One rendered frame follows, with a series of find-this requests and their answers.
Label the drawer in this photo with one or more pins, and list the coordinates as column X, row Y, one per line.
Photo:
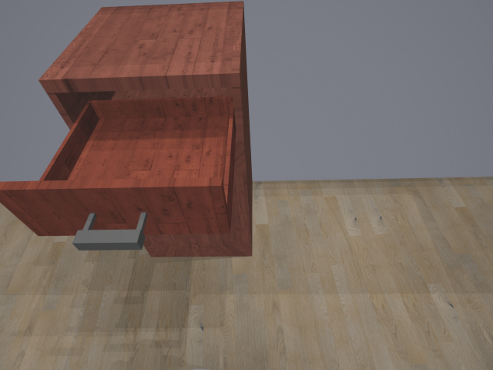
column 172, row 158

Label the handle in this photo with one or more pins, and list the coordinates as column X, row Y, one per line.
column 104, row 240

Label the cabinet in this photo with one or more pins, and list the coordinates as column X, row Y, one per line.
column 158, row 52

